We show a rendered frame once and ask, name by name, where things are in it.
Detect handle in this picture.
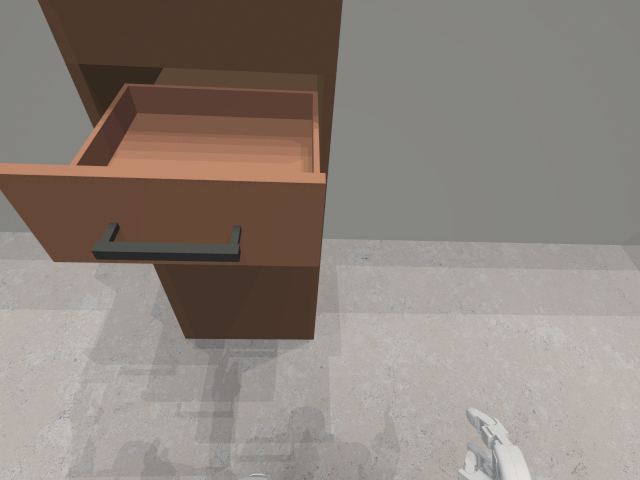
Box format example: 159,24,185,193
92,222,241,262

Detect right robot hand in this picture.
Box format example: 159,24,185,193
459,407,534,480

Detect drawer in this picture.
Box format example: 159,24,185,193
0,83,326,267

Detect cabinet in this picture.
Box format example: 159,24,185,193
38,0,343,340

